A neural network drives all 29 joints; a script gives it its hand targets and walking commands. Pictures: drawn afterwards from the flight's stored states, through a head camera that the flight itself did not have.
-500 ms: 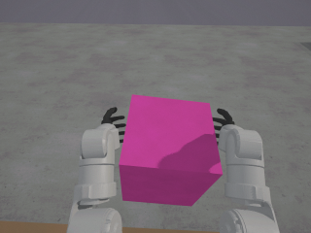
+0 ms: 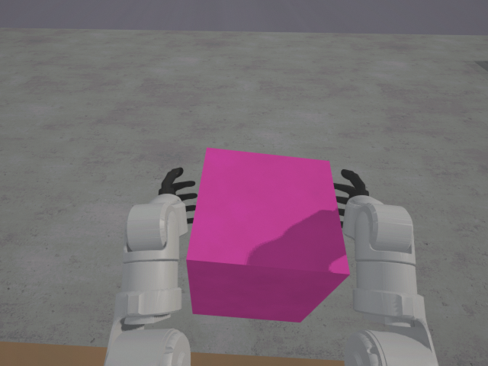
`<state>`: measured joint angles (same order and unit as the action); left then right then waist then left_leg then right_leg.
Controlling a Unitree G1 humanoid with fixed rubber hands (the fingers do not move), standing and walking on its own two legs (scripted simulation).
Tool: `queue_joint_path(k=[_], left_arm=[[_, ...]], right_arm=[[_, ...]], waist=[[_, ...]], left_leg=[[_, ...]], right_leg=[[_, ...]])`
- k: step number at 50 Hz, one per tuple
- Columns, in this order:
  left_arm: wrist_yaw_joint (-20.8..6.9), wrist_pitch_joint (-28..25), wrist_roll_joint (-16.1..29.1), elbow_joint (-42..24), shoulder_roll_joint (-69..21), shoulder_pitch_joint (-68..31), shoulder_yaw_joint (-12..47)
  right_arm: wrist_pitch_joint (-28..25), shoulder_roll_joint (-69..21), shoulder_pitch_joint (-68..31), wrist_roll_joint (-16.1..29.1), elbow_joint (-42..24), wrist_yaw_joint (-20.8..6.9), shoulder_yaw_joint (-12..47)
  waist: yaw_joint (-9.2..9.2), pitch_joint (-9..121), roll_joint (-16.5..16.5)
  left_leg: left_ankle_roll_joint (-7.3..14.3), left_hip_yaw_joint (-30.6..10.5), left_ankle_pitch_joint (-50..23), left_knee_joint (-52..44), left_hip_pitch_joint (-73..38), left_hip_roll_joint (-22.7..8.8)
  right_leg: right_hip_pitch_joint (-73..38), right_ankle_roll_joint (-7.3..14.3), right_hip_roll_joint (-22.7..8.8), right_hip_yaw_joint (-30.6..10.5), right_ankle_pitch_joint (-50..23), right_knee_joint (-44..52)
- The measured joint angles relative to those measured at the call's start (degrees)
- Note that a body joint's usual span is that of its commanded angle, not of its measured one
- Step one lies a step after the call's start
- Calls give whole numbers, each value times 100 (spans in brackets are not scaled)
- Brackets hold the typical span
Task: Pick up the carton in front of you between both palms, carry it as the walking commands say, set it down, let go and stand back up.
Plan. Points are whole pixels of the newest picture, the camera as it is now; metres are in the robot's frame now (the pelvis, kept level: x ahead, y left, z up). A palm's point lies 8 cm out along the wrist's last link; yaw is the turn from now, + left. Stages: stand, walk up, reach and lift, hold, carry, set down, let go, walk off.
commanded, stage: carry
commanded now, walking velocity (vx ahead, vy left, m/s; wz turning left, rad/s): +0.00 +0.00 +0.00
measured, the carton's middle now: (257, 241) +0.34 +0.01 +0.04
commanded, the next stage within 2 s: none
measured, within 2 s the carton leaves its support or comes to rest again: neither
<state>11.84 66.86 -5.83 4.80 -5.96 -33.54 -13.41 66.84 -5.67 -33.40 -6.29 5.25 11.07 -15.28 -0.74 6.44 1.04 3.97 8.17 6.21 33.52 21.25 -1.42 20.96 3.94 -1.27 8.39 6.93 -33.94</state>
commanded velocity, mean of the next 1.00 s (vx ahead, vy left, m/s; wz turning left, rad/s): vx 0.45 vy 0.00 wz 0.00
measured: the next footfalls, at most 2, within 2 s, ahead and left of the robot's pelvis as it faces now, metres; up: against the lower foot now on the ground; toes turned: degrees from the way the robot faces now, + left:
right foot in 0.80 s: +0.36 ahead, -0.08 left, -0.05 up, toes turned -4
left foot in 1.26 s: +0.74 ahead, +0.03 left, -0.06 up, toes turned +5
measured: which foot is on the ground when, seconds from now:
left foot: down 0.00-0.80, up 0.82-1.00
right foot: down 0.00-0.46, up 0.48-0.78, down 0.80-1.00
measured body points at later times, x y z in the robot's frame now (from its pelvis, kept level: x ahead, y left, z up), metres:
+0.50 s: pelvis +0.08 +0.01 -0.02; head +0.05 +0.03 +0.43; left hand +0.43 +0.17 +0.11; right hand +0.43 -0.13 +0.12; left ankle +0.02 +0.09 -0.73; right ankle +0.02 -0.09 -0.72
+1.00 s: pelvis +0.35 -0.04 -0.05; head +0.42 -0.04 +0.40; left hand +0.70 +0.13 +0.02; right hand +0.72 -0.17 +0.02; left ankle +0.32 +0.09 -0.69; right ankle +0.33 -0.08 -0.78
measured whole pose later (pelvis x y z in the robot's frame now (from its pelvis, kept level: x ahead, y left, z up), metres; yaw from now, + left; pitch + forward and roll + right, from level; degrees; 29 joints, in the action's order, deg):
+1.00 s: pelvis +0.35 -0.04 -0.05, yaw +2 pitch +7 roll +1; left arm 11.4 62.9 -5.4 -4.1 -8.6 -28.1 -14.3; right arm 63.6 -6.6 -30.3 -5.2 -0.9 11.1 -13.2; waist -1.8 -0.7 0.8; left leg 1.4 2.0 22.5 69.1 37.5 -2.3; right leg 20.5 7.8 2.9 8.0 12.1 -32.1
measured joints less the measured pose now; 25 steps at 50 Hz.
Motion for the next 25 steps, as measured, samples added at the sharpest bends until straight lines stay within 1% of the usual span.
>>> queue_joint_path(k=[4,11,13,16,19,21,22,23,24,25], left_arm=[[0,1,8,30,15,-39,-12],[-13,-8,-5,91,10,-23,-10],[-13,17,-25,68,-18,44,-16],[-9,-5,-56,177,-59,40,-9],[32,-16,-45,302,-30,-17,55],[41,-6,-25,332,19,-31,87],[42,-13,-11,360,34,-51,84],[42,-21,15,359,65,-67,68],[41,-30,62,333,115,-61,62],[31,-39,105,288,156,-36,37]], right_arm=[[-13,-22,-5,-16,2,7,-20],[-3,12,8,16,52,24,12],[16,20,54,42,67,26,35],[46,71,67,57,122,18,25],[3,106,7,45,276,-14,-36],[-38,97,-41,43,371,-17,-57],[-42,93,-68,15,395,-16,-58],[-56,77,-116,-1,424,-15,-59],[-83,45,-161,-28,449,-10,-50],[-105,3,-183,-35,452,3,-37]], waist=[[-8,57,-23],[43,107,-33],[41,196,-28],[-20,301,40],[-56,350,166],[-57,367,222],[-54,376,237],[-38,372,249],[-4,362,222],[45,354,164]], left_leg=[[-7,-6,27,43,51,-14],[-3,-35,156,153,16,-15],[27,-50,396,281,11,-24],[26,-45,911,468,-23,-8],[3,-32,1126,516,-114,57],[12,6,988,458,-219,84],[25,24,786,426,-264,90],[34,39,757,506,-263,100],[39,37,901,644,-247,98],[44,18,1084,765,-233,81]], right_leg=[[41,5,5,11,26,-28],[-10,21,-11,44,161,-133],[-50,51,1,44,266,-175],[-112,42,-15,15,411,-241],[-165,-11,-85,-14,607,-369],[-211,-65,-131,-39,764,-474],[-216,-98,-151,-48,864,-567],[-155,-113,-178,-74,953,-765],[-59,-126,-175,-122,1017,-1017],[70,-135,-123,-206,1436,-1290]])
